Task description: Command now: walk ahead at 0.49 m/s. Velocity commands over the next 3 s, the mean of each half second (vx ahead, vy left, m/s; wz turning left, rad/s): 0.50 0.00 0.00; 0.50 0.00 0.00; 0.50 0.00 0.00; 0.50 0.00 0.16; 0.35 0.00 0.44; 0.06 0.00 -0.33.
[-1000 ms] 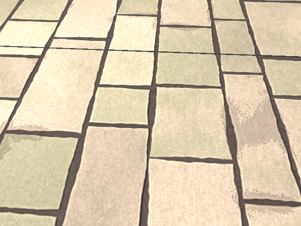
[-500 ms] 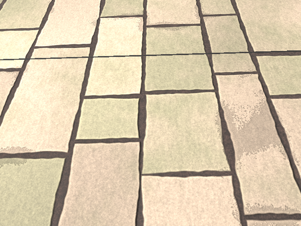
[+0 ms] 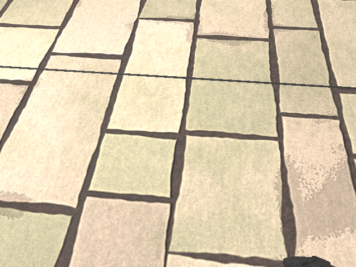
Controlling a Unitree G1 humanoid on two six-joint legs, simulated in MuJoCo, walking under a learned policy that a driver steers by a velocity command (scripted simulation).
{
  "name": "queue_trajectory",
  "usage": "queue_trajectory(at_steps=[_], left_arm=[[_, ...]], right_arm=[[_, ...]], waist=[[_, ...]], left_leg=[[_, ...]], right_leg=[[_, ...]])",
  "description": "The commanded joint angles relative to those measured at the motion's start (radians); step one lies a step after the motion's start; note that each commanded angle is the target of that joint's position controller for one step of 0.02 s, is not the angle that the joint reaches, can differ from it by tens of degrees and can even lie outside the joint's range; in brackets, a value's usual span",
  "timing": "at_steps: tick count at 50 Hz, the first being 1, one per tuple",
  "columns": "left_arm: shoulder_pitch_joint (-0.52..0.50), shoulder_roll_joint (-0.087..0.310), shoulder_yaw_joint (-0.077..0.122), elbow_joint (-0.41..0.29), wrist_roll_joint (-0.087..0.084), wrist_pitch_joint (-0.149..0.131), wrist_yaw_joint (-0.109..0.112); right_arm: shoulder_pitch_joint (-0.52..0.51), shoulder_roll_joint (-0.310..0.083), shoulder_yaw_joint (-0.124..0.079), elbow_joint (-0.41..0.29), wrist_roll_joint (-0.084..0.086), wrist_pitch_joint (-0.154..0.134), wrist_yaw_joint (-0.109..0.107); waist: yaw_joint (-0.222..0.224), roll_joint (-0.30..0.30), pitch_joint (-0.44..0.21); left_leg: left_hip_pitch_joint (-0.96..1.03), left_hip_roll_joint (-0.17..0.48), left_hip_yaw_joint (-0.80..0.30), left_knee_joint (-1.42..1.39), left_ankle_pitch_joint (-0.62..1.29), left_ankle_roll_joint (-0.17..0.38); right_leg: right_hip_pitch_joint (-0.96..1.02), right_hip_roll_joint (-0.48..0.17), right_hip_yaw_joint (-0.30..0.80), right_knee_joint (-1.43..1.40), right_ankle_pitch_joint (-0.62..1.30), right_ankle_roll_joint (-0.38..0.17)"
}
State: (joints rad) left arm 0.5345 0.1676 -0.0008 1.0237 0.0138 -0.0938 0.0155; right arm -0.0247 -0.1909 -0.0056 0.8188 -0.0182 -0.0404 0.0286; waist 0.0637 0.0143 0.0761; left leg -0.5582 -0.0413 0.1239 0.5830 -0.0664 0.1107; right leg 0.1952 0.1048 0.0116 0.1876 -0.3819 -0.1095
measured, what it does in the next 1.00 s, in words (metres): walks ahead: left foot, then right foot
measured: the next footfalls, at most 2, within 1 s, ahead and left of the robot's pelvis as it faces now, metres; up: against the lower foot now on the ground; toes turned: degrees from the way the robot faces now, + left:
left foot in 0.04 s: +0.19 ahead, +0.06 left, +0.00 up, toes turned +3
right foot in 0.60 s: +0.50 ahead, -0.12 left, +0.00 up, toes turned -3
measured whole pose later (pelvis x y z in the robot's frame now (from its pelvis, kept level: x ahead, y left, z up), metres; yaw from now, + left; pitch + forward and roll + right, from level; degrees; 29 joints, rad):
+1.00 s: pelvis +0.54 -0.05 +0.02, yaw +1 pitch +0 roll -1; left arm 0.48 0.17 0.02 1.07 0.01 -0.10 0.00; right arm 0.07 -0.20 -0.03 0.91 -0.02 -0.03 0.03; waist 0.05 0.04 0.04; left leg -0.63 0.09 0.04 0.72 -0.02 0.04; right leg 0.04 0.09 -0.08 0.18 -0.23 -0.09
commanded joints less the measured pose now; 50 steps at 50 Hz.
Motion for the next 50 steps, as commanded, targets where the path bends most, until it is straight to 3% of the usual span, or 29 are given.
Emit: queue_trajectory(at_steps=[1, 2, 3, 4, 5, 7, 9, 11, 13, 18, 22, 25, 27, 28, 29, 30, 31, 32, 33, 34, 36, 37, 39, 41, 46, 50], left_arm=[[-0.045, 0.192, 0.038, -0.035, 0.005, -0.001, 0.013], [-0.066, 0.176, 0.032, -0.054, 0.0, -0.002, 0.005], [0.044, 0.056, 0.012, -0.07, -0.012, 0.0, -0.006], [0.036, 0.142, 0.034, -0.055, -0.003, 0.004, -0.007], [-0.066, 0.166, 0.041, -0.093, 0.004, 0.002, -0.009], [-0.139, 0.144, 0.044, -0.104, 0.01, 0.005, -0.019], [-0.109, 0.089, 0.034, -0.093, 0.024, 0.032, -0.031], [-0.137, 0.078, 0.033, -0.104, 0.026, 0.044, -0.04], [-0.236, 0.091, 0.035, -0.138, 0.025, 0.051, -0.044], [-0.458, 0.087, 0.027, -0.202, 0.01, 0.051, -0.047], [-0.576, 0.087, 0.022, -0.234, 0.007, 0.049, -0.045], [-0.623, 0.1, 0.026, -0.258, 0.007, 0.04, -0.044], [-0.564, 0.112, 0.033, -0.246, 0.008, 0.031, -0.039], [-0.468, 0.126, 0.043, -0.215, 0.009, 0.025, -0.032], [-0.299, 0.147, 0.057, -0.155, 0.015, 0.015, -0.023], [-0.116, 0.211, 0.08, -0.109, 0.039, 0.005, -0.01], [-0.02, 0.316, 0.108, -0.098, 0.057, 0.008, -0.008], [-0.066, 0.271, 0.103, -0.094, 0.014, 0.022, -0.021], [-0.182, 0.22, 0.089, -0.105, -0.002, 0.024, -0.025], [-0.25, 0.16, 0.075, -0.114, -0.003, 0.016, -0.03], [-0.273, 0.097, 0.056, -0.092, -0.002, 0.003, -0.026], [-0.252, 0.088, 0.052, -0.077, -0.001, -0.004, -0.024], [-0.195, 0.111, 0.055, -0.047, -0.005, -0.017, -0.022], [-0.158, 0.131, 0.058, -0.031, -0.005, -0.019, -0.021], [-0.069, 0.125, 0.047, -0.004, -0.005, -0.016, -0.019], [0.009, 0.132, 0.045, 0.026, 0.002, -0.013, -0.009]], right_arm=[[0.337, -0.151, -0.054, 0.068, 0.002, -0.019, -0.029], [0.481, -0.197, -0.071, 0.101, -0.018, -0.023, -0.042], [0.53, -0.283, -0.093, 0.106, -0.042, -0.023, -0.042], [0.474, -0.222, -0.086, 0.108, 0.001, -0.015, -0.026], [0.343, -0.18, -0.075, 0.086, 0.016, -0.017, -0.021], [0.281, -0.092, -0.053, 0.093, 0.005, -0.036, -0.015], [0.312, -0.067, -0.04, 0.129, 0.005, -0.055, -0.022], [0.363, -0.093, -0.044, 0.158, 0.01, -0.071, -0.022], [0.401, -0.116, -0.046, 0.175, 0.011, -0.074, -0.021], [0.503, -0.111, -0.036, 0.202, 0.014, -0.068, -0.021], [0.576, -0.115, -0.031, 0.227, 0.004, -0.064, -0.031], [0.591, -0.129, -0.034, 0.242, -0.007, -0.058, -0.041], [0.556, -0.142, -0.037, 0.243, -0.008, -0.057, -0.047], [0.54, -0.151, -0.039, 0.243, -0.007, -0.055, -0.048], [0.521, -0.153, -0.039, 0.242, -0.002, -0.052, -0.046], [0.507, -0.134, -0.031, 0.216, 0.007, -0.056, -0.044], [0.609, -0.025, -0.009, 0.191, 0.046, -0.056, -0.034], [0.588, -0.12, -0.038, 0.209, 0.02, -0.054, -0.036], [0.494, -0.129, -0.046, 0.178, 0.011, -0.054, -0.034], [0.436, -0.111, -0.042, 0.163, 0.007, -0.058, -0.029], [0.429, -0.077, -0.042, 0.163, -0.014, -0.036, -0.019], [0.443, -0.056, -0.04, 0.17, -0.019, -0.024, -0.012], [0.418, -0.05, -0.042, 0.157, -0.021, -0.01, -0.003], [0.33, -0.057, -0.043, 0.126, -0.02, -0.001, 0.001], [0.11, -0.053, -0.033, 0.053, -0.006, -0.003, 0.003], [-0.005, -0.055, -0.026, 0.017, -0.002, -0.006, 0.001]], waist=[[-0.212, -0.104, -0.151], [-0.269, -0.052, -0.236], [-0.189, 0.166, -0.333], [-0.177, 0.078, -0.324], [-0.125, 0.027, -0.134], [-0.07, -0.043, -0.005], [-0.025, -0.02, -0.006], [-0.017, 0.0, -0.001], [-0.03, 0.014, 0.021], [-0.096, 0.034, 0.03], [-0.136, 0.051, 0.031], [-0.135, 0.058, 0.039], [-0.09, 0.065, 0.018], [-0.049, 0.069, -0.029], [0.024, 0.043, -0.113], [0.09, -0.002, -0.227], [0.06, -0.224, -0.37], [0.05, -0.132, -0.358], [-0.002, -0.094, -0.186], [-0.023, -0.051, -0.102], [-0.082, -0.065, -0.042], [-0.094, -0.071, -0.048], [-0.106, -0.068, -0.041], [-0.099, -0.067, -0.011], [-0.049, -0.071, 0.026], [-0.012, -0.08, 0.037]], left_leg=[[0.421, -0.041, -0.023, -0.09, -0.018, 0.063], [0.647, 0.095, -0.164, -0.11, -0.12, 0.11], [0.9, 0.397, -0.612, -0.109, -0.138, 0.249], [0.86, 0.43, -0.857, -0.282, -0.304, 0.307], [0.688, 0.395, -0.697, -0.352, -0.387, 0.267], [0.453, 0.317, -0.516, -0.421, -0.213, 0.2], [0.349, 0.256, -0.392, -0.449, -0.095, 0.153], [0.332, 0.232, -0.321, -0.466, -0.003, 0.145], [0.343, 0.215, -0.274, -0.492, 0.029, 0.133], [0.441, 0.179, -0.201, -0.478, 0.189, 0.075], [0.577, 0.203, -0.193, -0.437, 0.275, 0.076], [0.675, 0.249, -0.202, -0.385, 0.363, 0.092], [0.684, 0.258, -0.181, -0.3, 0.549, 0.075], [0.674, 0.25, -0.169, -0.197, 0.674, 0.062], [0.622, 0.215, -0.134, -0.017, 0.685, 0.042], [0.424, 0.178, -0.11, 0.233, 0.431, 0.024], [0.058, 0.005, -0.031, 0.636, -0.209, -0.03], [-0.046, -0.011, -0.162, 0.744, -0.432, -0.013], [-0.095, 0.05, -0.177, 0.738, -0.338, -0.006], [-0.072, 0.084, -0.174, 0.682, -0.266, -0.009], [0.018, 0.126, -0.166, 0.585, -0.217, -0.025], [0.048, 0.126, -0.156, 0.567, -0.206, -0.034], [0.027, 0.129, -0.136, 0.536, -0.174, -0.048], [-0.042, 0.145, -0.118, 0.477, -0.104, -0.063], [-0.089, 0.137, -0.075, 0.218, 0.053, -0.084], [-0.085, 0.108, -0.051, 0.079, 0.072, -0.068]], right_leg=[[-0.123, -0.274, 0.036, 0.455, 1.261, 0.013], [-0.294, -0.236, 0.019, 0.708, 0.969, 0.003], [-0.631, -0.064, -0.038, 1.116, 0.067, 0.03], [-0.796, -0.017, 0.047, 1.258, -0.102, 0.013], [-0.858, -0.092, 0.062, 1.206, 0.012, 0.001], [-0.78, -0.148, 0.055, 1.098, 0.084, 0.004], [-0.683, -0.177, 0.046, 1.013, 0.099, 0.029], [-0.701, -0.192, 0.018, 0.957, 0.131, 0.046], [-0.773, -0.215, -0.007, 0.877, 0.209, 0.063], [-0.832, -0.206, -0.061, 0.614, 0.385, 0.087], [-0.843, -0.173, -0.082, 0.481, 0.398, 0.078], [-0.84, -0.154, -0.081, 0.416, 0.315, 0.05], [-0.723, -0.118, -0.094, 0.361, 0.234, 0.017], [-0.598, -0.084, -0.105, 0.331, 0.208, -0.003], [-0.394, -0.061, -0.115, 0.267, 0.247, -0.03], [-0.12, -0.206, 0.037, 0.267, 0.195, -0.079], [0.172, -0.517, 0.519, 0.204, 0.115, -0.216], [0.115, -0.52, 0.67, 0.1, 0.101, -0.234], [-0.035, -0.476, 0.497, 0.079, 0.083, -0.199], [-0.172, -0.433, 0.386, 0.036, 0.164, -0.17], [-0.325, -0.344, 0.23, -0.011, 0.287, -0.105], [-0.348, -0.328, 0.19, -0.021, 0.338, -0.098], [-0.356, -0.311, 0.141, -0.037, 0.424, -0.103], [-0.352, -0.298, 0.108, -0.065, 0.426, -0.101], [-0.299, -0.269, 0.052, -0.078, 0.516, -0.08], [-0.183, -0.294, 0.042, -0.056, 0.576, -0.084]])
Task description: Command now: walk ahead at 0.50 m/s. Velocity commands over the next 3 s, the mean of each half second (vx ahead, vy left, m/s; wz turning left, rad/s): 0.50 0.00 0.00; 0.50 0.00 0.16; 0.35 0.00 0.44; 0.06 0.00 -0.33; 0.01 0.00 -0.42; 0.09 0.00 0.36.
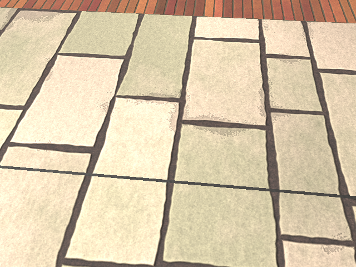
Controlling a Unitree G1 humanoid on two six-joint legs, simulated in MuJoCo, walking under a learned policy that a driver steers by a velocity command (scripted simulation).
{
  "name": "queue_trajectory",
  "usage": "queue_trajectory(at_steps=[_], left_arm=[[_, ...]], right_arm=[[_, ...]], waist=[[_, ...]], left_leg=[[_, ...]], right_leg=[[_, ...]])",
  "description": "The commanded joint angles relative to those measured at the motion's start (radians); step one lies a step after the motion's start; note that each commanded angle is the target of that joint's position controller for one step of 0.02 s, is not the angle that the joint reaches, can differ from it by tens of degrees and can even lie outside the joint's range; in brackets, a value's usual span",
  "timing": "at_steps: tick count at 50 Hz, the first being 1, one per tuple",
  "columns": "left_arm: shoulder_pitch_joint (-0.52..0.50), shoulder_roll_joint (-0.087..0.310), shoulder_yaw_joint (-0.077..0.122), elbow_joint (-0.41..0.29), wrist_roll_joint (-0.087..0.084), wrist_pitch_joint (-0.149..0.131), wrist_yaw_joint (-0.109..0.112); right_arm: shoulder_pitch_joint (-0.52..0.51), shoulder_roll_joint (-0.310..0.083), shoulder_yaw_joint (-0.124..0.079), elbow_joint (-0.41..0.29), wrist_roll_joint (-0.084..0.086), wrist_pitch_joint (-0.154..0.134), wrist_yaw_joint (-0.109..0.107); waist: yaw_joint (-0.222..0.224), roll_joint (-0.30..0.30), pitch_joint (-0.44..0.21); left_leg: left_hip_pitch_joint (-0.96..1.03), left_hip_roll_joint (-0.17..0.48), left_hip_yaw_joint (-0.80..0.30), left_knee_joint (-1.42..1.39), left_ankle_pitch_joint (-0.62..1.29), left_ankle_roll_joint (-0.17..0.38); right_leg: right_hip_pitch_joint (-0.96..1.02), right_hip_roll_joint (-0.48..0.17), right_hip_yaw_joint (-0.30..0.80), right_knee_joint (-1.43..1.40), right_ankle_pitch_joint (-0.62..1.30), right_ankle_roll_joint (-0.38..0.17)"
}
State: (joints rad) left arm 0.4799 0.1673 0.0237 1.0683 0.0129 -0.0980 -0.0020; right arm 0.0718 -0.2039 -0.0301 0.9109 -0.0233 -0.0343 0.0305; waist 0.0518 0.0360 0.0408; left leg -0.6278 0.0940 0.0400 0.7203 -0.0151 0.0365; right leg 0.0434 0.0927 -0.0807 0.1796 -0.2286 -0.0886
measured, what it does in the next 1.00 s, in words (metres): walks ahead: left foot, then right foot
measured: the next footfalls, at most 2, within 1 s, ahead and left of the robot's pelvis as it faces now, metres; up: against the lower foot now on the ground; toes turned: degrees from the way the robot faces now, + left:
left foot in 0.16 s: +0.26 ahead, +0.11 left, +0.00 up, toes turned +4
right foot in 0.72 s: +0.56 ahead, -0.07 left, +0.00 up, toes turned -4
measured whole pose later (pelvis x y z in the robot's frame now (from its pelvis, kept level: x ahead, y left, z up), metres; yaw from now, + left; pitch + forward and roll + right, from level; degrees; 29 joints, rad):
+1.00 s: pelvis +0.54 -0.01 +0.00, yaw +6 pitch -1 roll -1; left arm 0.37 0.19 0.05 1.03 0.02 -0.11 0.01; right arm 0.23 -0.21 -0.07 0.96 -0.03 -0.02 0.03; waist 0.00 0.04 0.04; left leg -0.63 0.09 -0.01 1.05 -0.13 0.07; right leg -0.06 0.05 -0.20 0.27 -0.21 -0.08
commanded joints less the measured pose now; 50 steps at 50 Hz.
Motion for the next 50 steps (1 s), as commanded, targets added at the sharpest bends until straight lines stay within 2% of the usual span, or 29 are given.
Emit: queue_trajectory(at_steps=[1, 3, 5, 6, 7, 8, 9, 10, 11, 12, 14, 15, 17, 20, 25, 30, 33, 34, 35, 36, 37, 38, 39, 40, 41, 42, 43, 46, 50], left_arm=[[0.076, 0.134, 0.021, -0.012, 0.007, -0.006, 0.011], [0.082, 0.142, 0.024, -0.001, 0.013, -0.002, 0.019], [0.052, 0.153, 0.027, 0.0, 0.017, 0.0, 0.024], [0.037, 0.162, 0.03, 0.001, 0.017, 0.002, 0.025], [0.019, 0.164, 0.03, -0.001, 0.012, 0.005, 0.022], [0.007, 0.147, 0.022, -0.022, 0.003, 0.003, 0.019], [0.099, 0.052, 0.003, -0.05, -0.039, 0.003, 0.007], [0.071, 0.131, 0.029, -0.038, -0.012, 0.005, 0.007], [-0.019, 0.137, 0.036, -0.067, -0.002, 0.007, 0.005], [-0.075, 0.122, 0.032, -0.08, 0.002, 0.003, 0.0], [-0.076, 0.086, 0.032, -0.077, 0.022, 0.023, -0.007], [-0.06, 0.067, 0.03, -0.069, 0.027, 0.036, -0.014], [-0.09, 0.066, 0.032, -0.083, 0.028, 0.051, -0.021], [-0.225, 0.08, 0.034, -0.131, 0.024, 0.062, -0.025], [-0.42, 0.068, 0.021, -0.196, 0.01, 0.057, -0.028], [-0.537, 0.08, 0.018, -0.241, 0.009, 0.048, -0.025], [-0.494, 0.095, 0.026, -0.241, 0.008, 0.034, -0.02], [-0.412, 0.107, 0.035, -0.215, 0.009, 0.028, -0.013], [-0.255, 0.122, 0.047, -0.161, 0.013, 0.019, -0.005], [-0.076, 0.18, 0.068, -0.114, 0.036, 0.007, 0.007], [0.042, 0.295, 0.098, -0.106, 0.057, 0.007, 0.011], [-0.027, 0.265, 0.093, -0.115, 0.021, 0.023, 0.001], [-0.149, 0.213, 0.078, -0.133, 0.005, 0.026, -0.003], [-0.221, 0.145, 0.06, -0.144, 0.004, 0.019, -0.007], [-0.247, 0.11, 0.05, -0.141, 0.005, 0.011, -0.005], [-0.245, 0.082, 0.04, -0.127, 0.002, 0.005, 0.001], [-0.225, 0.075, 0.037, -0.116, 0.004, -0.003, 0.006], [-0.162, 0.11, 0.043, -0.095, 0.001, -0.023, 0.01], [-0.102, 0.107, 0.038, -0.082, 0.004, -0.026, 0.015]], right_arm=[[-0.124, -0.046, -0.002, -0.085, 0.003, -0.015, -0.002], [-0.144, -0.056, -0.006, -0.1, 0.002, -0.022, -0.003], [-0.093, -0.065, -0.013, -0.091, 0.003, -0.032, -0.008], [-0.008, -0.076, -0.021, -0.064, 0.002, -0.038, -0.015], [0.152, -0.093, -0.034, -0.008, -0.003, -0.047, -0.024], [0.334, -0.152, -0.056, 0.041, -0.024, -0.056, -0.035], [0.449, -0.261, -0.085, 0.05, -0.044, -0.055, -0.039], [0.389, -0.231, -0.081, 0.049, -0.003, -0.039, -0.027], [0.269, -0.188, -0.068, 0.033, 0.014, -0.036, -0.024], [0.199, -0.122, -0.052, 0.021, 0.015, -0.042, -0.019], [0.173, -0.055, -0.031, 0.04, 0.015, -0.055, -0.024], [0.195, -0.047, -0.026, 0.054, 0.013, -0.063, -0.026], [0.254, -0.073, -0.03, 0.08, 0.014, -0.076, -0.029], [0.313, -0.092, -0.03, 0.098, 0.014, -0.077, -0.03], [0.404, -0.087, -0.021, 0.12, 0.013, -0.075, -0.033], [0.48, -0.094, -0.021, 0.153, 0.001, -0.069, -0.046], [0.45, -0.112, -0.027, 0.158, -0.006, -0.065, -0.054], [0.435, -0.121, -0.03, 0.157, -0.006, -0.064, -0.055], [0.415, -0.124, -0.03, 0.156, -0.001, -0.06, -0.052], [0.411, -0.099, -0.021, 0.137, 0.01, -0.062, -0.048], [0.502, 0.0, 0.001, 0.107, 0.055, -0.061, -0.036], [0.478, -0.083, -0.025, 0.121, 0.031, -0.057, -0.04], [0.393, -0.095, -0.034, 0.096, 0.021, -0.052, -0.039], [0.346, -0.075, -0.03, 0.087, 0.018, -0.053, -0.035], [0.334, -0.055, -0.032, 0.088, 0.011, -0.045, -0.032], [0.349, -0.041, -0.032, 0.092, -0.004, -0.03, -0.025], [0.364, -0.024, -0.032, 0.097, -0.01, -0.016, -0.018], [0.292, -0.018, -0.037, 0.06, -0.008, 0.008, -0.007], [0.138, -0.021, -0.035, -0.002, -0.002, 0.013, 0.004]], waist=[[0.005, -0.102, 0.078], [0.0, -0.1, 0.083], [-0.037, -0.105, 0.059], [-0.072, -0.11, 0.014], [-0.139, -0.085, -0.066], [-0.203, -0.043, -0.176], [-0.185, 0.168, -0.323], [-0.165, 0.093, -0.316], [-0.113, 0.046, -0.146], [-0.093, -0.003, -0.06], [-0.032, 0.015, 0.005], [-0.02, 0.02, 0.0], [-0.011, 0.016, 0.005], [-0.029, 0.015, 0.043], [-0.078, 0.021, 0.064], [-0.11, 0.029, 0.081], [-0.069, 0.035, 0.06], [-0.034, 0.041, 0.018], [0.034, 0.016, -0.06], [0.094, -0.029, -0.167], [0.081, -0.24, -0.323], [0.059, -0.16, -0.319], [0.009, -0.106, -0.155], [-0.012, -0.064, -0.062], [-0.039, -0.07, -0.011], [-0.064, -0.094, 0.011], [-0.075, -0.102, 0.009], [-0.086, -0.091, 0.024], [-0.064, -0.093, 0.055]], left_leg=[[-0.024, -0.031, 0.033, -0.079, 0.003, 0.014], [-0.021, -0.041, 0.032, -0.118, -0.057, 0.037], [0.088, -0.077, 0.049, -0.168, -0.134, 0.069], [0.206, -0.112, 0.064, -0.193, -0.162, 0.087], [0.399, -0.14, 0.079, -0.257, -0.124, 0.111], [0.672, -0.018, -0.055, -0.26, -0.154, 0.158], [0.97, 0.293, -0.53, -0.327, -0.263, 0.292], [0.919, 0.317, -0.714, -0.445, -0.277, 0.308], [0.771, 0.278, -0.544, -0.463, -0.317, 0.274], [0.632, 0.236, -0.434, -0.508, -0.259, 0.244], [0.47, 0.145, -0.276, -0.559, -0.146, 0.176], [0.447, 0.126, -0.234, -0.568, -0.095, 0.169], [0.444, 0.11, -0.186, -0.582, 0.0, 0.176], [0.474, 0.094, -0.147, -0.615, 0.023, 0.175], [0.552, 0.075, -0.096, -0.612, 0.132, 0.156], [0.713, 0.119, -0.091, -0.558, 0.25, 0.168], [0.757, 0.137, -0.069, -0.452, 0.479, 0.149], [0.749, 0.129, -0.056, -0.357, 0.612, 0.136], [0.71, 0.095, -0.024, -0.183, 0.649, 0.117], [0.516, 0.055, -0.011, 0.059, 0.431, 0.099], [0.156, -0.11, 0.065, 0.467, -0.149, 0.046], [0.054, -0.145, -0.068, 0.599, -0.479, 0.063], [0.011, -0.08, -0.097, 0.602, -0.396, 0.071], [0.031, -0.041, -0.097, 0.546, -0.321, 0.07], [0.065, -0.017, -0.092, 0.494, -0.285, 0.069], [0.106, -0.001, -0.092, 0.457, -0.266, 0.06], [0.128, -0.002, -0.086, 0.451, -0.25, 0.053], [0.049, 0.008, -0.07, 0.424, -0.169, 0.042], [-0.054, 0.012, -0.04, 0.274, -0.03, 0.028]], right_leg=[[0.006, -0.295, 0.137, -0.036, 0.443, -0.11], [0.07, -0.322, 0.14, 0.002, 0.509, -0.113], [0.086, -0.325, 0.117, 0.089, 0.696, -0.096], [0.078, -0.315, 0.103, 0.188, 0.826, -0.083], [0.033, -0.28, 0.07, 0.365, 0.857, -0.064], [-0.154, -0.241, 0.047, 0.609, 0.634, -0.044], [-0.513, -0.073, -0.028, 1.019, 0.051, 0.009], [-0.63, -0.038, 0.104, 1.144, -0.271, -0.005], [-0.69, -0.103, 0.126, 1.148, -0.184, -0.013], [-0.67, -0.139, 0.125, 1.092, -0.11, -0.011], [-0.576, -0.185, 0.117, 0.983, -0.055, 0.005], [-0.544, -0.185, 0.108, 0.966, -0.042, 0.015], [-0.567, -0.189, 0.089, 0.932, -0.006, 0.03], [-0.673, -0.211, 0.067, 0.827, 0.097, 0.054], [-0.69, -0.189, 0.027, 0.573, 0.225, 0.067], [-0.701, -0.156, 0.009, 0.439, 0.189, 0.035], [-0.589, -0.114, -0.008, 0.372, 0.08, -0.011], [-0.475, -0.079, -0.023, 0.349, 0.049, -0.03], [-0.289, -0.049, -0.04, 0.281, 0.089, -0.053], [-0.006, -0.167, 0.091, 0.273, 0.068, -0.097], [0.303, -0.49, 0.556, 0.207, -0.044, -0.221], [0.235, -0.527, 0.724, 0.096, -0.065, -0.231], [0.079, -0.488, 0.553, 0.073, -0.115, -0.192], [-0.062, -0.447, 0.433, 0.021, -0.079, -0.154], [-0.147, -0.401, 0.336, -0.01, -0.033, -0.109], [-0.21, -0.364, 0.256, -0.03, 0.025, -0.077], [-0.23, -0.35, 0.204, -0.038, 0.075, -0.066], [-0.212, -0.339, 0.101, -0.055, 0.2, -0.061], [-0.162, -0.314, -0.005, -0.061, 0.296, -0.046]])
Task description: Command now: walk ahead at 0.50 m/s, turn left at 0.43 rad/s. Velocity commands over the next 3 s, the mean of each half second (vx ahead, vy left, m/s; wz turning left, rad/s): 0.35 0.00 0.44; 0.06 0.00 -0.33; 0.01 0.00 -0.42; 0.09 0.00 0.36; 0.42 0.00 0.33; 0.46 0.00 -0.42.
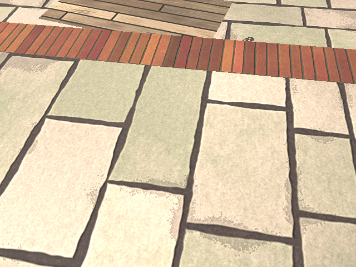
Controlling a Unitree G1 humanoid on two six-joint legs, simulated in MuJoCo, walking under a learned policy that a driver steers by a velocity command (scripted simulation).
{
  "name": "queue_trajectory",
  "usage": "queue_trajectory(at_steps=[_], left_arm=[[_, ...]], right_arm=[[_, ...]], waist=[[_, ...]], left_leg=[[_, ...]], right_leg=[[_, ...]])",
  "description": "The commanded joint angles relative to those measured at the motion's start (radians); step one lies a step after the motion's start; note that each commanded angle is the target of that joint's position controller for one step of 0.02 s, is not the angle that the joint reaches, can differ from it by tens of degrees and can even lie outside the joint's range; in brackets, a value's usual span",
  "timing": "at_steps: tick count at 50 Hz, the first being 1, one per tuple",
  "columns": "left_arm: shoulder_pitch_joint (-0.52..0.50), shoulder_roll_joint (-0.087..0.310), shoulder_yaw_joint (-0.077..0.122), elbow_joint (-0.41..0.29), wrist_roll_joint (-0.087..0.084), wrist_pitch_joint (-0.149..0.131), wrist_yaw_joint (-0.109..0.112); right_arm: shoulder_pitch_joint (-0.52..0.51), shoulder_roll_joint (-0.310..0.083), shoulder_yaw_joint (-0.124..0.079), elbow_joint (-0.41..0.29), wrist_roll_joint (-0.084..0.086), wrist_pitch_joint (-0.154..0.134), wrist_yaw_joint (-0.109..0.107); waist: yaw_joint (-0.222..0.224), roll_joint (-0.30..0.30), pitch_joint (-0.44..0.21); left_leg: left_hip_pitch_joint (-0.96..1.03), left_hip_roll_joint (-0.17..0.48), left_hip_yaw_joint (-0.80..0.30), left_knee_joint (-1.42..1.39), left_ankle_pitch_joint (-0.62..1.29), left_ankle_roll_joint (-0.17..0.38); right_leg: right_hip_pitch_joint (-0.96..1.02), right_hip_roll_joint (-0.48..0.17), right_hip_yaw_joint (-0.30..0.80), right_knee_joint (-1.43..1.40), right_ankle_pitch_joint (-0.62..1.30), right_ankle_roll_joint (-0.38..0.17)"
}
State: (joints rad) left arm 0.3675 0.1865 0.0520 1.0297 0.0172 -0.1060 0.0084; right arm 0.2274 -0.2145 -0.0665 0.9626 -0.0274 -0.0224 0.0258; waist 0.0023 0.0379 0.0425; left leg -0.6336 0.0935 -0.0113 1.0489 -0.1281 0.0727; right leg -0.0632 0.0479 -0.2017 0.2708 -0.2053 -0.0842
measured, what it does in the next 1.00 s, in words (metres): walks ahead: left foot, then right foot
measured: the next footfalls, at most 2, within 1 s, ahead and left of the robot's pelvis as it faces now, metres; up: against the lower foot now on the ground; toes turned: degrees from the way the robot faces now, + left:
left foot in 0.26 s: +0.28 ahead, +0.11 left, +0.00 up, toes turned +15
right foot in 0.90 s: +0.31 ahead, -0.06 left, +0.00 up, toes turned +0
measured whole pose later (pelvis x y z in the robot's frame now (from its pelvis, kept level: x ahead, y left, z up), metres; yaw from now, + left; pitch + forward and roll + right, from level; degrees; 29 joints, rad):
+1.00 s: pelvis +0.28 +0.02 -0.01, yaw +0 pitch +0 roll +1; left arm 0.23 0.24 0.06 0.84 0.01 0.02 0.02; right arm 0.20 -0.27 -0.06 0.88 -0.02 0.03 -0.05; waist 0.00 0.04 0.06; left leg -0.42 -0.01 0.06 1.03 -0.50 -0.01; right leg -0.23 0.05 -0.01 0.51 -0.29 -0.08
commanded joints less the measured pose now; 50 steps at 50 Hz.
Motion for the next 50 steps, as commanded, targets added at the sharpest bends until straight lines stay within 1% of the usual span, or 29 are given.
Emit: queue_trajectory(at_steps=[1, 6, 8, 9, 11, 12, 13, 14, 15, 16, 17, 18, 19, 20, 21, 23, 28, 32, 35, 38, 41, 43, 44, 45, 46, 47, 48, 49, 50], left_arm=[[0.018, 0.087, 0.008, -0.041, -0.001, -0.018, 0.007], [0.101, 0.114, 0.01, -0.014, 0.001, -0.012, 0.023], [0.115, 0.124, 0.013, -0.006, 0.004, -0.002, 0.03], [0.108, 0.134, 0.015, -0.007, 0.006, 0.003, 0.033], [0.08, 0.162, 0.025, -0.015, 0.008, 0.017, 0.041], [0.07, 0.175, 0.03, -0.023, 0.006, 0.026, 0.041], [0.052, 0.183, 0.033, -0.036, -0.005, 0.031, 0.036], [0.059, 0.133, 0.023, -0.076, -0.011, 0.029, 0.029], [0.108, 0.092, 0.017, -0.142, -0.036, 0.032, 0.019], [-0.006, 0.141, 0.023, -0.155, -0.015, 0.031, 0.018], [-0.054, 0.12, 0.016, -0.177, -0.023, 0.025, 0.017], [-0.051, 0.12, 0.019, -0.165, -0.015, 0.026, 0.019], [-0.031, 0.121, 0.021, -0.157, 0.006, 0.044, 0.02], [0.015, 0.106, 0.019, -0.139, 0.021, 0.069, 0.018], [0.042, 0.09, 0.017, -0.128, 0.021, 0.087, 0.016], [0.064, 0.07, 0.011, -0.112, 0.009, 0.103, 0.008], [-0.032, 0.091, 0.008, -0.114, -0.001, 0.121, 0.006], [-0.122, 0.106, 0.009, -0.151, 0.004, 0.13, 0.007], [-0.135, 0.098, 0.009, -0.167, 0.009, 0.135, 0.006], [-0.135, 0.086, 0.009, -0.182, 0.004, 0.137, 0.006], [-0.125, 0.079, 0.011, -0.198, -0.006, 0.132, 0.004], [-0.094, 0.075, 0.011, -0.204, -0.008, 0.122, 0.001], [-0.067, 0.104, 0.019, -0.204, -0.005, 0.113, 0.002], [-0.026, 0.22, 0.047, -0.21, 0.012, 0.102, 0.008], [0.032, 0.31, 0.072, -0.204, 0.0, 0.106, 0.006], [0.075, 0.271, 0.065, -0.183, -0.014, 0.112, 0.007], [0.002, 0.253, 0.063, -0.201, -0.013, 0.121, 0.012], [-0.09, 0.216, 0.053, -0.224, -0.011, 0.134, 0.017], [-0.145, 0.198, 0.046, -0.245, -0.019, 0.138, 0.02]], right_arm=[[-0.054, -0.007, 0.005, -0.068, 0.003, -0.001, 0.011], [-0.21, 0.001, 0.02, -0.135, 0.0, -0.005, 0.022], [-0.225, -0.009, 0.017, -0.151, -0.004, -0.006, 0.023], [-0.212, -0.017, 0.013, -0.151, -0.005, -0.006, 0.022], [-0.102, -0.036, 0.001, -0.122, -0.013, -0.009, 0.014], [-0.001, -0.055, -0.009, -0.092, -0.017, -0.018, 0.01], [0.12, -0.089, -0.027, -0.057, -0.028, -0.031, 0.001], [0.176, -0.194, -0.054, -0.051, -0.033, -0.039, -0.01], [0.143, -0.291, -0.077, -0.09, -0.009, -0.025, -0.015], [0.15, -0.268, -0.072, -0.097, 0.019, -0.008, -0.025], [0.075, -0.219, -0.059, -0.102, 0.026, -0.005, -0.032], [0.018, -0.165, -0.045, -0.108, 0.029, -0.003, -0.032], [-0.012, -0.126, -0.031, -0.113, 0.037, -0.005, -0.037], [-0.03, -0.093, -0.017, -0.118, 0.034, -0.011, -0.038], [-0.024, -0.088, -0.011, -0.113, 0.025, -0.022, -0.036], [0.001, -0.099, -0.003, -0.095, 0.01, -0.04, -0.035], [0.017, -0.102, 0.019, -0.062, 0.005, -0.039, -0.046], [0.044, -0.129, 0.011, -0.058, 0.008, -0.015, -0.066], [0.062, -0.133, 0.005, -0.058, 0.004, 0.0, -0.076], [0.063, -0.147, -0.004, -0.062, 0.003, 0.01, -0.082], [0.054, -0.167, -0.014, -0.069, 0.004, 0.019, -0.085], [0.038, -0.182, -0.023, -0.073, 0.007, 0.025, -0.085], [0.037, -0.182, -0.026, -0.076, 0.006, 0.026, -0.083], [0.031, -0.143, -0.017, -0.113, 0.007, 0.025, -0.075], [-0.035, -0.084, -0.002, -0.165, 0.018, 0.04, -0.08], [-0.042, -0.095, -0.001, -0.155, 0.001, 0.054, -0.077], [-0.029, -0.088, 0.002, -0.155, 0.013, 0.054, -0.073], [-0.043, -0.112, -0.004, -0.152, 0.019, 0.048, -0.07], [-0.051, -0.143, -0.013, -0.159, 0.007, 0.044, -0.066]], waist=[[-0.009, -0.095, 0.06], [0.033, -0.096, 0.078], [0.027, -0.101, 0.074], [0.013, -0.111, 0.06], [-0.037, -0.137, 0.005], [-0.071, -0.139, -0.055], [-0.135, -0.102, -0.127], [-0.131, 0.029, -0.225], [-0.073, 0.183, -0.365], [-0.097, -0.028, -0.323], [-0.071, -0.021, -0.2], [-0.027, -0.074, -0.102], [0.006, -0.071, -0.075], [0.031, -0.06, -0.082], [0.043, -0.05, -0.095], [0.052, -0.028, -0.117], [0.022, 0.044, -0.092], [-0.013, 0.046, -0.063], [-0.023, 0.029, -0.039], [-0.026, 0.024, -0.032], [-0.023, 0.036, -0.048], [0.01, 0.027, -0.064], [0.032, -0.013, -0.081], [0.033, -0.192, -0.117], [0.069, -0.331, -0.099], [0.06, -0.129, -0.109], [0.039, -0.153, -0.076], [0.006, -0.102, -0.017], [-0.01, -0.117, -0.013]], left_leg=[[-0.045, 0.007, 0.026, -0.12, 0.112, -0.011], [-0.012, -0.024, 0.122, -0.354, 0.133, 0.015], [0.009, -0.047, 0.146, -0.397, 0.067, 0.043], [0.048, -0.071, 0.163, -0.41, 0.023, 0.062], [0.171, -0.147, 0.202, -0.426, -0.067, 0.1], [0.281, -0.179, 0.197, -0.473, -0.062, 0.122], [0.471, -0.179, 0.153, -0.589, 0.059, 0.153], [0.722, 0.055, -0.108, -0.554, 0.344, 0.214], [0.966, 0.319, -0.588, -0.592, 0.739, 0.425], [0.882, 0.278, -0.455, -0.629, 0.772, 0.386], [0.751, 0.243, -0.351, -0.658, 0.744, 0.347], [0.618, 0.18, -0.277, -0.696, 0.709, 0.286], [0.54, 0.145, -0.208, -0.718, 0.693, 0.247], [0.475, 0.117, -0.157, -0.735, 0.698, 0.219], [0.448, 0.104, -0.126, -0.742, 0.745, 0.208], [0.434, 0.087, -0.065, -0.758, 0.808, 0.184], [0.483, 0.07, 0.033, -0.78, 0.692, 0.079], [0.555, 0.127, 0.02, -0.773, 0.547, 0.111], [0.587, 0.174, -0.004, -0.745, 0.481, 0.164], [0.607, 0.203, -0.017, -0.704, 0.488, 0.185], [0.626, 0.212, -0.01, -0.64, 0.527, 0.168], [0.587, 0.189, 0.037, -0.553, 0.495, 0.112], [0.522, 0.151, 0.081, -0.457, 0.408, 0.053], [0.334, 0.051, 0.165, -0.221, 0.102, -0.021], [0.103, -0.159, 0.147, -0.044, -0.539, -0.071], [0.088, -0.106, 0.024, 0.097, -0.531, -0.081], [0.059, -0.101, 0.006, 0.13, -0.464, -0.09], [0.044, -0.075, -0.015, 0.097, -0.368, -0.098], [0.037, -0.072, -0.017, 0.065, -0.312, -0.104]], right_leg=[[-0.048, -0.263, 0.092, -0.149, 0.299, -0.046], [0.082, -0.295, 0.013, -0.115, 0.449, -0.041], [0.151, -0.314, -0.015, -0.061, 0.582, -0.039], [0.174, -0.318, -0.034, -0.012, 0.717, -0.035], [0.191, -0.315, -0.063, 0.195, 1.027, -0.026], [0.169, -0.31, -0.063, 0.367, 1.033, -0.019], [0.066, -0.287, -0.075, 0.608, 0.85, 0.015], [-0.194, -0.21, -0.069, 0.928, 0.185, 0.055], [-0.528, -0.005, 0.062, 1.268, -0.441, 0.105], [-0.583, -0.077, 0.205, 1.244, -0.326, 0.101], [-0.595, -0.106, 0.211, 1.18, -0.241, 0.098], [-0.562, -0.133, 0.212, 1.084, -0.204, 0.101], [-0.513, -0.146, 0.215, 1.018, -0.185, 0.103], [-0.437, -0.149, 0.21, 0.97, -0.171, 0.105], [-0.396, -0.136, 0.201, 0.941, -0.156, 0.106], [-0.357, -0.125, 0.197, 0.864, -0.103, 0.104], [-0.353, -0.11, 0.222, 0.628, 0.001, 0.09], [-0.402, -0.108, 0.198, 0.561, -0.046, 0.08], [-0.42, -0.104, 0.182, 0.544, -0.149, 0.072], [-0.406, -0.092, 0.16, 0.507, -0.229, 0.059], [-0.355, -0.069, 0.132, 0.422, -0.249, 0.041], [-0.249, -0.052, 0.121, 0.256, -0.12, 0.022], [-0.152, -0.069, 0.178, 0.14, 0.036, -0.001], [-0.004, -0.255, 0.442, 0.078, 0.367, -0.067], [0.035, -0.468, 0.708, 0.072, 0.851, -0.261], [0.057, -0.434, 0.606, 0.108, 0.883, -0.303], [-0.001, -0.387, 0.569, 0.084, 0.714, -0.295], [-0.05, -0.308, 0.505, 0.057, 0.57, -0.232], [-0.047, -0.261, 0.475, 0.057, 0.542, -0.192]])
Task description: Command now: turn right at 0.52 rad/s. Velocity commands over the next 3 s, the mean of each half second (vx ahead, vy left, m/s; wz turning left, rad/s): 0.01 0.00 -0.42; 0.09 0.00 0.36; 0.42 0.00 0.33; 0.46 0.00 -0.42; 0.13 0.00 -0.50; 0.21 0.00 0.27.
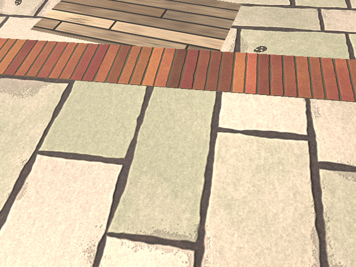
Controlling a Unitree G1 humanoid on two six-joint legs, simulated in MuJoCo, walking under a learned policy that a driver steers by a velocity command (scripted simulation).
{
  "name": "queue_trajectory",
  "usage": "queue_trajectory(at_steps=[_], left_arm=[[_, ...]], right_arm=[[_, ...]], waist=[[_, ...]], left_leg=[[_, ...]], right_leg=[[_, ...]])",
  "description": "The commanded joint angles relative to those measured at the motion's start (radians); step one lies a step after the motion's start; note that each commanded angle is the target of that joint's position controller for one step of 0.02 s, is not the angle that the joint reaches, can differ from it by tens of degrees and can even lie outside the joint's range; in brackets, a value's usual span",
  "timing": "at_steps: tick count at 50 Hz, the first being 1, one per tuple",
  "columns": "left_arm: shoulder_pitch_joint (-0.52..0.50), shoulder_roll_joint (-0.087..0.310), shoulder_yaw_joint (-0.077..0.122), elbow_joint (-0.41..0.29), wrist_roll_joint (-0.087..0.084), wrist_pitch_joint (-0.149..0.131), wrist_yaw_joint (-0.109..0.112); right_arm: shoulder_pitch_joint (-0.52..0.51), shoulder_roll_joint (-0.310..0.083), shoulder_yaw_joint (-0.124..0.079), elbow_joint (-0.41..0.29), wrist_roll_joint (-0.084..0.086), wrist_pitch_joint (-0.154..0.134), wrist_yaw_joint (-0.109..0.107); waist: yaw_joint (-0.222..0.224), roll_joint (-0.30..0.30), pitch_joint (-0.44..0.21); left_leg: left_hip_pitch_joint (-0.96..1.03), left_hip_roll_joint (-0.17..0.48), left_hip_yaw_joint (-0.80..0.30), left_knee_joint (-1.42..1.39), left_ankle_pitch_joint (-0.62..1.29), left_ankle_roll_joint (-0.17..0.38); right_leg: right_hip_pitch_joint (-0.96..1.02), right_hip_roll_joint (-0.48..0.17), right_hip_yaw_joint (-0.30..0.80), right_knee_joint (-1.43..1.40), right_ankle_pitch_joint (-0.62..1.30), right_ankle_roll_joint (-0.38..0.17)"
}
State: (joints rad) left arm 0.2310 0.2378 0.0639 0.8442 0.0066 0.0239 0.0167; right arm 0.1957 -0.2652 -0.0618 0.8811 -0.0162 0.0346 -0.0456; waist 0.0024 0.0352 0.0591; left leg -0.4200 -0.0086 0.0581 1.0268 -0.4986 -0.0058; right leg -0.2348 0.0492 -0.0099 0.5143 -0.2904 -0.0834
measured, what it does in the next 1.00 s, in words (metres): steps on the spot: left foot, then right foot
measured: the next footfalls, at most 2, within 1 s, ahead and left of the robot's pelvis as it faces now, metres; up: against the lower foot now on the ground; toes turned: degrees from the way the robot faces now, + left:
left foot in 0.42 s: +0.07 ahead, +0.12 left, +0.00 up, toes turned -16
right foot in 0.84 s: +0.00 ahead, -0.07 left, +0.00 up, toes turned +3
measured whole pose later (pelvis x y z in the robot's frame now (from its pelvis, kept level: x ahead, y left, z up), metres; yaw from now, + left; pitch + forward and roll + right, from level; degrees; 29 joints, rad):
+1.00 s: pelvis +0.00 +0.01 +0.01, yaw +2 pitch +0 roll +1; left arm 0.30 0.29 0.03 0.83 0.03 -0.01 0.04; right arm 0.23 -0.33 -0.09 0.82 -0.03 0.04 0.04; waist 0.01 0.03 0.00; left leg -0.53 -0.08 -0.10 1.02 -0.29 0.01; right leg -0.08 0.03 -0.01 0.31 -0.24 -0.06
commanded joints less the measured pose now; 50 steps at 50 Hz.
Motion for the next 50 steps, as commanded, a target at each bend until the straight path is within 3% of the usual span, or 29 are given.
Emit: queue_trajectory(at_steps=[1, 4, 8, 13, 17, 19, 20, 21, 22, 23, 24, 25, 27, 30, 34, 38, 40, 41, 42, 43, 44, 45, 46, 48, 50], left_arm=[[-0.024, 0.136, 0.03, -0.07, -0.005, 0.009, 0.009], [0.036, 0.175, 0.042, -0.063, -0.006, -0.004, 0.0], [0.065, 0.197, 0.048, -0.069, 0.003, -0.002, 0.0], [0.05, 0.221, 0.057, -0.097, 0.012, 0.008, -0.008], [0.003, 0.216, 0.054, -0.115, 0.016, 0.014, -0.015], [-0.037, 0.202, 0.046, -0.117, 0.009, 0.018, -0.013], [-0.047, 0.177, 0.034, -0.118, 0.0, 0.019, -0.007], [-0.001, 0.109, 0.011, -0.115, 0.003, 0.015, -0.005], [0.062, 0.072, -0.001, -0.109, -0.002, 0.015, 0.001], [0.062, 0.135, 0.012, -0.079, 0.011, 0.026, 0.008], [0.06, 0.137, 0.009, -0.063, 0.008, 0.031, 0.005], [0.033, 0.126, 0.005, -0.055, 0.008, 0.029, 0.002], [-0.013, 0.145, 0.007, -0.057, 0.012, 0.021, 0.0], [-0.045, 0.152, 0.006, -0.055, -0.001, 0.015, 0.011], [-0.091, 0.135, -0.001, -0.076, -0.006, 0.012, 0.021], [-0.071, 0.125, -0.009, -0.087, -0.009, 0.0, 0.023], [-0.008, 0.122, -0.013, -0.08, 0.0, -0.009, 0.019], [0.058, 0.114, -0.015, -0.062, 0.003, -0.013, 0.021], [0.103, 0.165, -0.003, -0.05, 0.013, -0.016, 0.031], [0.124, 0.244, 0.008, -0.062, 0.018, -0.02, 0.041], [0.043, 0.341, 0.031, -0.084, 0.042, -0.021, 0.036], [-0.011, 0.28, 0.021, -0.086, 0.044, -0.029, 0.032], [-0.064, 0.218, 0.004, -0.095, 0.03, -0.04, 0.027], [-0.065, 0.187, -0.006, -0.105, 0.019, -0.058, 0.023], [0.01, 0.182, -0.005, -0.082, 0.019, -0.077, 0.014]], right_arm=[[0.004, -0.098, -0.02, -0.07, -0.012, -0.012, 0.012], [0.012, -0.077, -0.015, -0.087, -0.004, -0.002, 0.021], [-0.037, -0.081, -0.011, -0.126, 0.0, 0.007, 0.015], [-0.073, -0.087, -0.005, -0.166, 0.006, 0.001, 0.013], [-0.028, -0.093, 0.001, -0.173, 0.015, -0.012, 0.008], [0.039, -0.081, 0.006, -0.159, 0.016, -0.02, 0.004], [0.069, -0.07, 0.011, -0.148, 0.008, -0.027, 0.001], [0.036, -0.105, 0.013, -0.16, -0.012, -0.037, -0.005], [-0.05, -0.163, 0.016, -0.196, -0.014, -0.041, 0.002], [-0.029, -0.128, 0.027, -0.176, -0.016, -0.044, 0.014], [-0.069, -0.073, 0.047, -0.17, -0.01, -0.05, 0.026], [-0.095, -0.069, 0.05, -0.163, -0.005, -0.052, 0.032], [-0.058, -0.142, 0.027, -0.148, 0.001, -0.047, 0.029], [0.046, -0.195, -0.003, -0.118, 0.014, -0.039, 0.033], [0.068, -0.189, -0.026, -0.107, 0.009, -0.022, 0.034], [0.031, -0.187, -0.044, -0.112, 0.004, -0.004, 0.043], [-0.003, -0.189, -0.054, -0.117, 0.004, 0.01, 0.052], [-0.053, -0.187, -0.057, -0.131, 0.007, 0.02, 0.054], [-0.077, -0.154, -0.051, -0.152, 0.01, 0.02, 0.052], [-0.007, -0.059, -0.03, -0.154, 0.012, 0.013, 0.048], [-0.062, -0.114, -0.037, -0.176, -0.004, 0.004, 0.042], [-0.068, -0.169, -0.048, -0.174, -0.016, -0.002, 0.05], [-0.015, -0.173, -0.053, -0.143, -0.016, -0.007, 0.068], [0.047, -0.16, -0.051, -0.106, -0.023, -0.006, 0.09], [0.008, -0.135, -0.041, -0.119, -0.024, -0.008, 0.104]], waist=[[-0.017, -0.123, -0.058], [-0.005, -0.094, -0.111], [0.022, -0.144, -0.097], [0.034, -0.157, -0.096], [0.02, -0.177, -0.115], [-0.019, -0.166, -0.121], [-0.038, -0.14, -0.118], [0.001, 0.005, -0.119], [0.051, 0.157, -0.102], [0.026, 0.141, -0.111], [0.053, 0.112, -0.068], [0.055, 0.121, -0.035], [0.027, 0.177, -0.039], [-0.01, 0.121, -0.079], [-0.022, 0.111, -0.091], [-0.012, 0.109, -0.117], [0.022, 0.101, -0.142], [0.071, 0.088, -0.12], [0.095, 0.004, -0.073], [0.071, -0.23, -0.107], [0.064, -0.252, 0.001], [0.011, -0.154, 0.062], [-0.029, -0.14, 0.06], [-0.037, -0.155, 0.032], [-0.004, -0.134, 0.042]], left_leg=[[-0.154, 0.02, -0.075, 0.088, 0.091, -0.035], [-0.144, 0.012, -0.077, 0.047, 0.117, -0.051], [-0.157, 0.012, -0.091, -0.062, 0.109, -0.058], [-0.084, -0.007, -0.109, -0.178, 0.097, -0.044], [0.054, -0.025, -0.099, -0.315, 0.082, -0.014], [0.187, -0.028, -0.079, -0.506, 0.176, 0.007], [0.289, -0.008, -0.087, -0.679, 0.301, 0.02], [0.345, 0.146, -0.271, -0.803, 0.294, 0.048], [0.32, 0.342, -0.512, -0.831, 0.506, 0.131], [0.198, 0.367, -0.532, -0.812, 0.513, 0.225], [0.167, 0.303, -0.475, -0.82, 0.465, 0.217], [0.16, 0.23, -0.408, -0.809, 0.419, 0.175], [0.253, 0.157, -0.37, -0.747, 0.544, 0.144], [0.382, 0.188, -0.44, -0.691, 0.7, 0.189], [0.391, 0.192, -0.505, -0.697, 0.665, 0.225], [0.322, 0.162, -0.531, -0.703, 0.603, 0.211], [0.208, 0.112, -0.536, -0.723, 0.249, 0.185], [0.073, 0.063, -0.515, -0.719, 0.042, 0.146], [-0.117, -0.018, -0.454, -0.641, -0.124, 0.079], [-0.218, -0.126, -0.263, -0.302, -0.163, 0.042], [-0.324, -0.142, -0.201, -0.174, -0.018, 0.033], [-0.279, -0.055, -0.245, -0.09, 0.088, 0.04], [-0.258, -0.054, -0.222, -0.03, 0.159, 0.033], [-0.257, -0.036, -0.169, 0.07, 0.218, 0.012], [-0.315, -0.012, -0.156, 0.105, 0.258, 0.004]], right_leg=[[0.133, -0.231, 0.252, -0.176, 0.687, -0.177], [0.178, -0.222, 0.262, -0.16, 0.714, -0.17], [0.179, -0.218, 0.331, -0.165, 0.587, -0.169], [0.122, -0.21, 0.419, -0.156, 0.465, -0.165], [0.082, -0.2, 0.455, -0.12, 0.522, -0.134], [0.045, -0.175, 0.444, -0.086, 0.49, -0.088], [-0.007, -0.142, 0.427, -0.061, 0.374, -0.041], [-0.065, -0.068, 0.351, 0.028, 0.156, 0.018], [-0.134, 0.089, 0.217, 0.079, -0.17, 0.06], [-0.026, 0.046, 0.196, 0.164, -0.273, 0.066], [0.006, 0.01, 0.176, 0.151, -0.209, 0.072], [0.014, -0.002, 0.148, 0.101, -0.138, 0.078], [-0.027, 0.02, 0.095, 0.085, -0.092, 0.095], [-0.125, 0.029, 0.073, 0.153, -0.17, 0.115], [-0.185, 0.016, 0.077, 0.241, -0.207, 0.116], [-0.108, 0.022, 0.072, 0.171, -0.174, 0.098], [0.043, 0.038, 0.053, 0.027, -0.149, 0.072], [0.185, 0.042, 0.033, -0.125, -0.067, 0.05], [0.314, -0.036, 0.118, -0.25, -0.131, 0.024], [0.381, -0.323, 0.409, -0.355, -0.389, -0.005], [0.172, -0.443, 0.631, -0.464, -0.539, -0.087], [0.083, -0.414, 0.575, -0.452, -0.529, -0.099], [0.084, -0.343, 0.471, -0.443, -0.44, -0.077], [0.13, -0.27, 0.306, -0.437, -0.288, -0.057], [0.179, -0.264, 0.234, -0.431, -0.189, -0.061]])
Over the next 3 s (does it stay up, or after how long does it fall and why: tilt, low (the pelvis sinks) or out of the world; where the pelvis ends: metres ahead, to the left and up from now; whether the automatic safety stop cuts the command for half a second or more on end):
stays up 0.67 0.18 0.01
